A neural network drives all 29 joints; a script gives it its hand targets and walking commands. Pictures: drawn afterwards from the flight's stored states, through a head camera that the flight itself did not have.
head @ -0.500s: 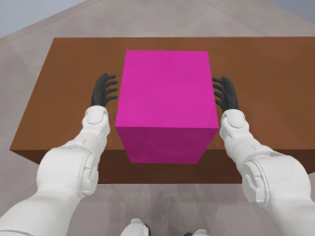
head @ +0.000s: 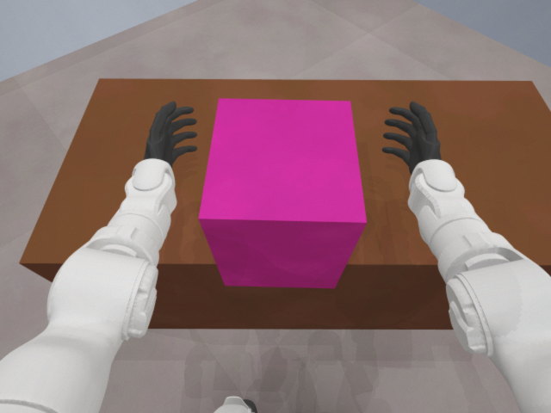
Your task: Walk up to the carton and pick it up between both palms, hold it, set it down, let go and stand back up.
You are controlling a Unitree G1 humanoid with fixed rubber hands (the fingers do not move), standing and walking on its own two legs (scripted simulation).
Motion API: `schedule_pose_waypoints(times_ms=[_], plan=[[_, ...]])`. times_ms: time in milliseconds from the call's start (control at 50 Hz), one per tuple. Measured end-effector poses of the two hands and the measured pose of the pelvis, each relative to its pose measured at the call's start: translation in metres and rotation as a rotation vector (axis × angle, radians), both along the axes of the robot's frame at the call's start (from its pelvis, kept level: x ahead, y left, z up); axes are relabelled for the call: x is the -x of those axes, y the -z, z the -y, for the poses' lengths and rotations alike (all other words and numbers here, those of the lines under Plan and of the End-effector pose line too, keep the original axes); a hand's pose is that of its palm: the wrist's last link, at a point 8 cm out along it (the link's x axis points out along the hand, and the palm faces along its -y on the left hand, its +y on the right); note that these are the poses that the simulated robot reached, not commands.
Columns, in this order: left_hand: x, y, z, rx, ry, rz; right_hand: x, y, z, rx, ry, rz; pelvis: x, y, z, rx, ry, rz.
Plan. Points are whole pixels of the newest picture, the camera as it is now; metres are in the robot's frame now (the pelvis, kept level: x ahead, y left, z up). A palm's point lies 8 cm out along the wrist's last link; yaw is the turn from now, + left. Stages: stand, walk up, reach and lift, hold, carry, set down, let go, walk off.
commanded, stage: set down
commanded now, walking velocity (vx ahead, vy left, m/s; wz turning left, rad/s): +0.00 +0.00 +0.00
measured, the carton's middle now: (281, 201) +0.45 +0.05 -0.02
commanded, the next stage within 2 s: none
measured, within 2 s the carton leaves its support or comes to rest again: neither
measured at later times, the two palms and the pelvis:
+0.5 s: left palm (145, 156) +0.42 +0.23 +0.11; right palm (446, 157) +0.44 -0.16 +0.12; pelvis +0.01 +0.00 +0.03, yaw +1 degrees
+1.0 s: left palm (133, 233) +0.34 +0.24 +0.04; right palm (426, 230) +0.37 -0.15 +0.05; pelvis +0.01 +0.00 +0.03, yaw +2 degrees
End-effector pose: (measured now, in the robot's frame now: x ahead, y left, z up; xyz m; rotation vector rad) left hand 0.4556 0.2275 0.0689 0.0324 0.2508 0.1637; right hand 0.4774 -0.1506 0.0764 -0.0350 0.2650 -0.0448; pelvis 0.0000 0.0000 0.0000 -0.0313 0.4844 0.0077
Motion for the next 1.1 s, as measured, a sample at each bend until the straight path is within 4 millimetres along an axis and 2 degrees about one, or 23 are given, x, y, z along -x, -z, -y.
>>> schedule_pose_waypoints(times_ms=[160,300,380,500,620,700,840,980,1100], plan=[[0.004,-0.030,-0.012,0.004,-0.015,0.003,0.000,-0.032,-0.010,-0.003,0.002,0.012,-0.007,-0.016,-0.001,0.006,-0.015,0.077],[0.008,-0.058,-0.009,0.007,-0.002,0.025,0.007,-0.061,0.000,0.006,0.017,0.017,-0.010,-0.026,0.000,0.008,-0.022,0.150],[0.014,-0.060,-0.004,0.012,0.012,0.004,0.016,-0.065,0.008,0.025,0.024,-0.016,-0.008,-0.031,0.002,-0.002,-0.018,0.207],[0.031,-0.039,-0.001,0.005,0.017,-0.030,0.033,-0.045,0.009,0.005,0.023,-0.053,-0.005,-0.034,0.004,-0.009,-0.011,0.236],[0.051,-0.009,-0.004,0.006,-0.005,-0.052,0.050,-0.009,-0.003,-0.019,0.001,-0.082,-0.003,-0.033,0.004,-0.010,-0.011,0.220],[0.062,0.004,-0.006,0.013,-0.015,-0.045,0.058,0.007,-0.011,-0.034,0.003,-0.066,-0.003,-0.032,0.003,-0.007,-0.013,0.208],[0.086,0.016,-0.010,0.026,-0.021,-0.019,0.079,0.017,-0.015,-0.027,0.008,-0.031,-0.008,-0.033,0.001,-0.008,-0.015,0.240],[0.110,0.026,-0.017,0.033,-0.037,-0.019,0.101,0.023,-0.004,-0.019,0.040,-0.040,-0.010,-0.034,-0.001,-0.006,-0.028,0.293],[0.121,0.032,-0.013,0.024,-0.028,-0.008,0.117,0.033,0.007,-0.020,0.044,-0.052,-0.009,-0.033,-0.001,-0.008,-0.035,0.321]])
